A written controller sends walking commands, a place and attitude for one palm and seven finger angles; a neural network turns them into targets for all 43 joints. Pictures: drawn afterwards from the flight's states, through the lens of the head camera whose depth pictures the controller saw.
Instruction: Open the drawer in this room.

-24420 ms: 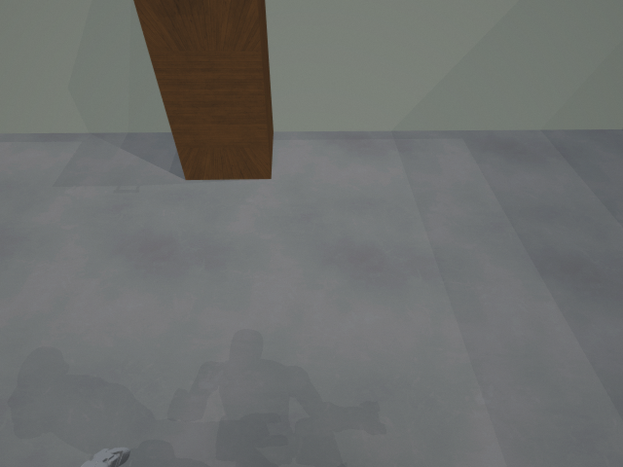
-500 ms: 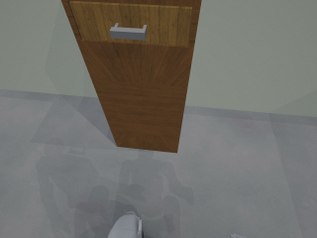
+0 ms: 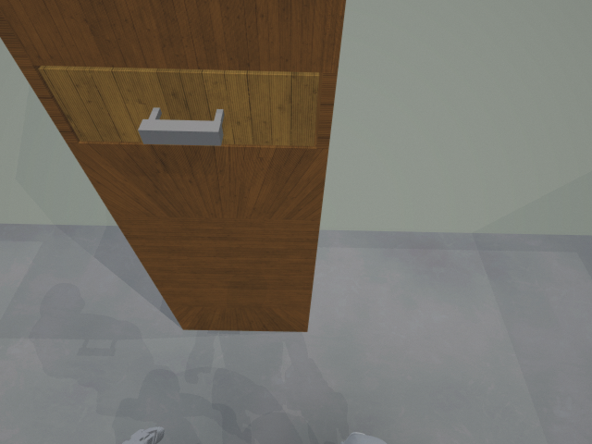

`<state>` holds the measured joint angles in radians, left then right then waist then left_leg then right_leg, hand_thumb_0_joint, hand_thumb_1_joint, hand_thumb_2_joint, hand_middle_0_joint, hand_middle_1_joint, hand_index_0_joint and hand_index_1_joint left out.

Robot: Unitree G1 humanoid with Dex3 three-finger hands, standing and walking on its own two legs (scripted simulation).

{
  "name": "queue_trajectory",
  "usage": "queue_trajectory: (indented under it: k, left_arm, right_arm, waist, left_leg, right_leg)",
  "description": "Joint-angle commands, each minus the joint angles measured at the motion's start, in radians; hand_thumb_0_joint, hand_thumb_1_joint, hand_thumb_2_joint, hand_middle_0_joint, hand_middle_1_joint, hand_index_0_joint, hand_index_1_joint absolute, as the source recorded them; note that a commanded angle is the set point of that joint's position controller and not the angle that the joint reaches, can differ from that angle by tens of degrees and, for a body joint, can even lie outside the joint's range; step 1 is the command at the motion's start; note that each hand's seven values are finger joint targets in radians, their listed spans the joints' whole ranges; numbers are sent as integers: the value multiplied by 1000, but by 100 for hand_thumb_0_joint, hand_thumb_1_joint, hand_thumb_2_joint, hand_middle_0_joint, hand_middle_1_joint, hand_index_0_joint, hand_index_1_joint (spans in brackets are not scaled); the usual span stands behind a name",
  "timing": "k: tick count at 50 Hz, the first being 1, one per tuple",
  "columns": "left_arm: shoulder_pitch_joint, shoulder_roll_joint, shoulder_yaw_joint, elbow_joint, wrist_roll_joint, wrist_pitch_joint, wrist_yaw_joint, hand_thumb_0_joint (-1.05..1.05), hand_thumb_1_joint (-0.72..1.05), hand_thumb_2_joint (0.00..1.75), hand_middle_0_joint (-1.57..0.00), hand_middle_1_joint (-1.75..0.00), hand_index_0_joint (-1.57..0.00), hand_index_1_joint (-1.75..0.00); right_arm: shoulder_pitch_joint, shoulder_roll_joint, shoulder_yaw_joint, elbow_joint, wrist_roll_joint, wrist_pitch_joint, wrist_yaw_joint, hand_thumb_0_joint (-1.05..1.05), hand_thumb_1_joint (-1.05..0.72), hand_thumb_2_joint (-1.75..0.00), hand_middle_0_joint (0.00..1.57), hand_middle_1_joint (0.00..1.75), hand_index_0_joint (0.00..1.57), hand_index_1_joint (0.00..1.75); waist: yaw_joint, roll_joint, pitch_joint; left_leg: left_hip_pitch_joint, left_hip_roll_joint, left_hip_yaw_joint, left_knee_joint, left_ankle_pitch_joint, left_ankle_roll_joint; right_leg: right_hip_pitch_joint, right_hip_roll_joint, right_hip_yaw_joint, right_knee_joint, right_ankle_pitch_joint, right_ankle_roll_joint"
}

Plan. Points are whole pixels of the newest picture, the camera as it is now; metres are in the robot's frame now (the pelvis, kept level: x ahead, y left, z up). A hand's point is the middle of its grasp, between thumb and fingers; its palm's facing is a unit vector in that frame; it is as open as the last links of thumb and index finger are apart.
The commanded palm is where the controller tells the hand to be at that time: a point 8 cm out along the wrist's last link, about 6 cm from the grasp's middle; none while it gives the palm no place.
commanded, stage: come to a stop and stand still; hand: left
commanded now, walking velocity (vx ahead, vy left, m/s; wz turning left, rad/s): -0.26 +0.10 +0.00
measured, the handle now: (185, 123) +0.52 +0.18 +0.14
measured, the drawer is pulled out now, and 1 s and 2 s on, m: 0.00 0.00 0.00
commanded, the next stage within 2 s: look again from close up in 1.32 s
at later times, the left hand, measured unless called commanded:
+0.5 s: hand out of the picture +0.00 +0.21 -0.16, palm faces +0.08 -0.96 -0.26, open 7.3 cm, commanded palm none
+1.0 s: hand out of the picture +0.04 +0.18 -0.17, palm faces -0.04 -0.98 -0.20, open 7.3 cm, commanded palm none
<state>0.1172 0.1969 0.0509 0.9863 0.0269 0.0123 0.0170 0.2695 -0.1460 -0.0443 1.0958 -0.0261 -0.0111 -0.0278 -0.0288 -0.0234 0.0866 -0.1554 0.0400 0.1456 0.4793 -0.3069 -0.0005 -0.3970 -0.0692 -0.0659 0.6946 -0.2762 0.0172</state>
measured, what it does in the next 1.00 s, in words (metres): steps on the spot: right foot, then left foot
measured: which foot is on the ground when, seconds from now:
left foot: down 0.00-0.06, up 0.08-0.52, down 0.54-1.00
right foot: up 0.00-0.02, down 0.04-0.54, up 0.56-0.94, down 0.96-1.00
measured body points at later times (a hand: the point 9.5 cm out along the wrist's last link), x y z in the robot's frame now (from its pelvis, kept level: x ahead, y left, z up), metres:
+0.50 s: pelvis -0.04 +0.00 +0.00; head -0.01 +0.00 +0.45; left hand -0.01 +0.26 -0.14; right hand +0.06 -0.25 -0.15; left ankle -0.10 +0.15 -0.71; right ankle +0.05 -0.12 -0.74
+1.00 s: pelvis -0.02 +0.00 +0.00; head +0.03 -0.01 +0.44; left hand +0.04 +0.23 -0.16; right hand -0.11 -0.21 -0.16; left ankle -0.10 +0.14 -0.73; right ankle -0.02 -0.11 -0.74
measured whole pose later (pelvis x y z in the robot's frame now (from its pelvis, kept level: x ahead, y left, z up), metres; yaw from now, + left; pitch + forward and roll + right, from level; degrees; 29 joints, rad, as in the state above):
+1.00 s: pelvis -0.02 +0.00 +0.00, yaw -1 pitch +1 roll +0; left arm 0.16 0.17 0.04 1.08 0.01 0.00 0.00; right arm 0.37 -0.12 -0.03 1.16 -0.01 -0.01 -0.04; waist -0.05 0.01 0.09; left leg -0.12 0.06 0.03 0.49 -0.37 -0.04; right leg -0.26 -0.02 -0.07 0.51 -0.25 0.00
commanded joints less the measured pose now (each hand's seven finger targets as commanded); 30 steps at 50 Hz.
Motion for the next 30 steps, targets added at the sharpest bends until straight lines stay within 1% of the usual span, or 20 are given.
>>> queue_trajectory:
  k: [1,2,3,4,5,6,8,10,13,16,19,21,22,24,25,26,27,28,29,30]
  left_arm:
    - [192,115,22,2,-1,-15,8,0,90,90,-20,-30,-20,-30]
    - [201,200,37,5,7,-25,18,0,90,90,-20,-30,-20,-30]
    - [240,221,37,12,-7,-24,18,0,90,90,-20,-30,-20,-30]
    - [207,194,33,3,-10,-23,24,0,90,90,-20,-30,-20,-30]
    - [166,182,37,-6,-8,-19,29,0,90,90,-20,-30,-20,-30]
    - [114,175,34,-20,-9,-12,30,0,90,90,-20,-30,-20,-30]
    - [88,158,30,-40,-14,-12,32,0,90,90,-20,-30,-20,-30]
    - [80,157,34,-51,-14,-12,34,0,90,90,-20,-30,-20,-30]
    - [110,152,36,-44,-7,-13,33,0,90,90,-20,-30,-20,-30]
    - [101,171,41,-52,2,-8,29,0,90,90,-20,-30,-20,-30]
    - [112,193,43,-48,13,-3,21,0,90,90,-20,-30,-20,-30]
    - [118,204,45,-41,16,-1,15,0,90,90,-20,-30,-20,-30]
    - [118,204,42,-35,15,0,13,0,90,90,-20,-30,-20,-30]
    - [86,199,38,-23,6,4,11,0,90,90,-20,-30,-20,-30]
    - [81,184,32,-21,-3,5,9,0,90,90,-20,-30,-20,-30]
    - [84,147,22,-27,-14,5,4,0,90,90,-20,-30,-20,-30]
    - [97,79,9,-29,-22,8,0,0,90,90,-20,-30,-20,-30]
    - [80,75,6,-21,-15,15,0,0,90,90,-20,-30,-20,-30]
    - [97,76,12,-11,-10,15,-11,0,90,90,-20,-30,-20,-30]
    - [112,80,14,22,0,21,-15,0,90,90,-20,-30,-20,-30]
  right_arm:
    - [25,-152,-48,-56,7,14,-10,0,-90,-90,20,30,20,30]
    - [73,-98,-45,-64,18,19,-4,0,-90,-90,20,30,20,30]
    - [43,-93,-41,-82,32,31,-7,0,-90,-90,20,30,20,30]
    - [37,-91,-43,-84,32,46,-13,0,-90,-90,20,30,20,30]
    - [17,-87,-42,-70,26,57,-11,0,-90,-90,20,30,20,30]
    - [8,-99,-47,-67,25,62,-8,0,-90,-90,20,30,20,30]
    - [0,-111,-48,-67,19,70,2,0,-90,-90,20,30,20,30]
    - [-15,-118,-48,-74,16,77,12,0,-90,-90,20,30,20,30]
    - [-36,-129,-49,-85,9,83,20,0,-90,-90,20,30,20,30]
    - [-47,-132,-42,-96,9,80,27,0,-90,-90,20,30,20,30]
    - [-73,-123,-30,-110,15,65,34,0,-90,-90,20,30,20,30]
    - [-67,-114,-22,-113,18,50,36,0,-90,-90,20,30,20,30]
    - [-44,-112,-19,-107,19,44,35,0,-90,-90,20,30,20,30]
    - [58,-99,-13,-69,20,30,30,0,-90,-90,20,30,20,30]
    - [107,-127,-14,-56,19,19,25,0,-90,-90,20,30,20,30]
    - [109,-195,-26,-58,10,6,18,0,-90,-90,20,30,20,30]
    - [42,-256,-35,-85,-1,5,13,0,-90,-90,20,30,20,30]
    - [-50,-252,-23,-118,-2,16,9,0,-90,-90,20,30,20,30]
    - [-97,-223,-12,-129,-7,11,1,0,-90,-90,20,30,20,30]
    - [-95,-199,-5,-110,-5,2,-2,0,-90,-90,20,30,20,30]
  waist:
    - [63,87,-111]
    - [51,-145,-181]
    - [86,-194,-228]
    - [63,-170,-198]
    - [69,-179,-183]
    - [52,-137,-154]
    - [45,-90,-167]
    - [48,-107,-176]
    - [61,-157,-171]
    - [61,-181,-153]
    - [77,-201,-123]
    - [79,-225,-117]
    - [72,-213,-120]
    - [22,-198,-132]
    - [-5,-111,-142]
    - [-7,87,-110]
    - [4,326,-26]
    - [19,285,66]
    - [48,244,90]
    - [50,259,81]
  left_leg:
    - [-7,151,-69,146,577,25]
    - [-185,28,-6,345,118,-29]
    - [-211,-44,-75,524,-374,-34]
    - [-214,-38,-155,620,-360,-25]
    - [-251,-31,-180,704,-337,-30]
    - [-288,-30,-195,775,-281,-37]
    - [-316,-30,-205,820,-184,-50]
    - [-318,-27,-205,801,-116,-62]
    - [-332,-30,-207,749,-82,-74]
    - [-288,-19,-186,616,-92,-70]
    - [-197,-18,-137,399,-146,-55]
    - [-148,-29,-106,270,-168,-39]
    - [-100,-38,-92,200,-156,-32]
    - [73,-52,-59,-21,-48,-22]
    - [165,-34,-85,-134,-3,-15]
    - [140,87,-252,-250,-124,14]
    - [-19,272,-480,-383,-337,62]
    - [-220,320,-515,-449,-421,100]
    - [-276,304,-489,-460,-384,119]
    - [-233,241,-420,-445,-283,77]
  right_leg:
    - [214,-63,35,-242,508,-17]
    - [378,-270,246,-201,1004,-109]
    - [379,-403,296,-223,1276,-224]
    - [324,-391,247,-252,1215,-245]
    - [285,-363,255,-262,1082,-242]
    - [281,-333,232,-257,996,-231]
    - [281,-291,184,-265,882,-196]
    - [268,-268,160,-291,762,-175]
    - [284,-257,186,-330,595,-165]
    - [251,-249,201,-393,298,-161]
    - [196,-229,225,-450,32,-158]
    - [183,-208,232,-478,-72,-153]
    - [160,-191,238,-491,-116,-144]
    - [78,-143,193,-467,-195,-94]
    - [15,-113,166,-407,-239,-59]
    - [-53,-40,107,-259,-238,-24]
    - [-104,32,21,-88,-184,7]
    - [-56,20,71,-5,-158,3]
    - [-19,10,79,69,-109,6]
    - [-21,22,99,118,-70,10]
